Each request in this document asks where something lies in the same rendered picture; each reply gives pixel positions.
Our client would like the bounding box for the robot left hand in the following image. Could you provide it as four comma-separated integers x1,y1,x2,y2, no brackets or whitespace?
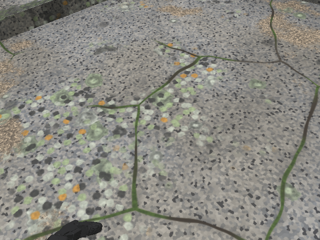
45,220,103,240

